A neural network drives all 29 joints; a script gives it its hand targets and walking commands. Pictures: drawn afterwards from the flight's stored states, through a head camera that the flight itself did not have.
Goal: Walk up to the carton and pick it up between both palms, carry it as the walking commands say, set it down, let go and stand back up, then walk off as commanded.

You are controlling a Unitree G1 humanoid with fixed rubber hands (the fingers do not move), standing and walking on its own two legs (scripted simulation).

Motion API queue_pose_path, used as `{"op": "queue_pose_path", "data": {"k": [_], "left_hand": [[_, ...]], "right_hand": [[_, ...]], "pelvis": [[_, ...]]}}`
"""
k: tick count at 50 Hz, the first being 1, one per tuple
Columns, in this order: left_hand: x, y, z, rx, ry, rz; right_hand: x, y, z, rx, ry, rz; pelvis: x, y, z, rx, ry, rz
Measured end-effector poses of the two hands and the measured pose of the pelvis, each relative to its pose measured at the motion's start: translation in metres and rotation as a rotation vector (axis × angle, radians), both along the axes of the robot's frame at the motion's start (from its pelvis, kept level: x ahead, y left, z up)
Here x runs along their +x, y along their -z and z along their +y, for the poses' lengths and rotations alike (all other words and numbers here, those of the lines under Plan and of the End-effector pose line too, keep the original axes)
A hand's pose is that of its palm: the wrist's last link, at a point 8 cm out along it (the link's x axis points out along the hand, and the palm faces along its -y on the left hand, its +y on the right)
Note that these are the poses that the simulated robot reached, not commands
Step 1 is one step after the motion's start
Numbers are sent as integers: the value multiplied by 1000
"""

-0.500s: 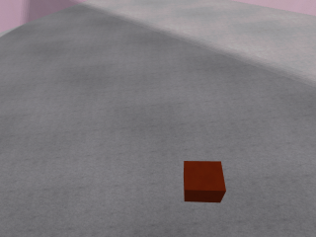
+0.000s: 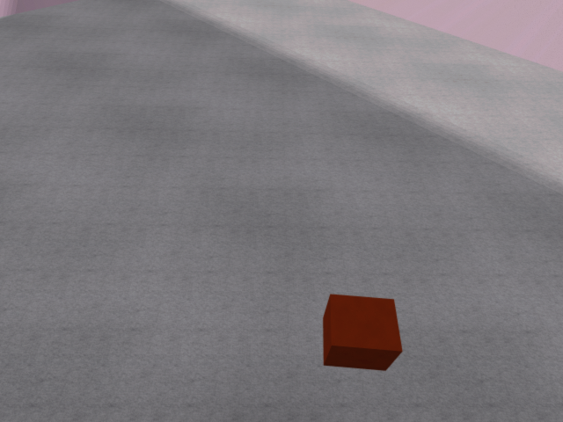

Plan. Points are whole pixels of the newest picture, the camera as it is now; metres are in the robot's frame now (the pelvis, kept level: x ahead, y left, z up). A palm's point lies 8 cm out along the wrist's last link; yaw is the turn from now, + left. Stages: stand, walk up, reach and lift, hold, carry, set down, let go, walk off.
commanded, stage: stand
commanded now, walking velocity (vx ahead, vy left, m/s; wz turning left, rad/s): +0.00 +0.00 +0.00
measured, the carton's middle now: (358, 332) +0.51 -0.27 -0.67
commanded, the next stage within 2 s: walk off in 0.18 s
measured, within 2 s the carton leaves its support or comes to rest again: neither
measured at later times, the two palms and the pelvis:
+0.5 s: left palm out of the picture +0.09 +0.18 -0.12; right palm out of the picture +0.05 -0.28 -0.14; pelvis +0.01 -0.05 +0.00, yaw +0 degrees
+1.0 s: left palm (269, 421) +0.16 +0.04 -0.12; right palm (534, 326) +0.30 -0.45 -0.12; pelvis +0.18 -0.20 +0.00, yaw -1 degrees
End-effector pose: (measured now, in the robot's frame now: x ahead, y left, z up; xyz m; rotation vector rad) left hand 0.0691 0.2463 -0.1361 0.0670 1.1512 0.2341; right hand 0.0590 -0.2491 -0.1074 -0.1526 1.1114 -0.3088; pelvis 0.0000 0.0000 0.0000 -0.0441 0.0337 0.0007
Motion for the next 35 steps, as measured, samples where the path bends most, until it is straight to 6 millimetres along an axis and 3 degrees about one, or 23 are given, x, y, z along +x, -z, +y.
{"op": "queue_pose_path", "data": {"k": [6,14,24,29,35], "left_hand": [[-1,-1,-15,3,-5,-2],[3,-13,-46,30,-14,-41],[16,-18,-66,2,-1,-66],[42,-20,-81,-20,61,-75],[101,-24,-124,-36,117,-133]], "right_hand": [[-3,10,0,41,9,5],[-1,24,-20,107,-2,-6],[-9,28,-30,125,13,29],[-22,26,-59,86,53,100],[-18,26,-115,49,78,177]], "pelvis": [[-1,2,-11,23,-1,-2],[-1,3,-38,59,-4,-2],[6,1,-47,54,3,6],[21,-1,-66,36,28,24],[55,1,-107,45,48,63]]}}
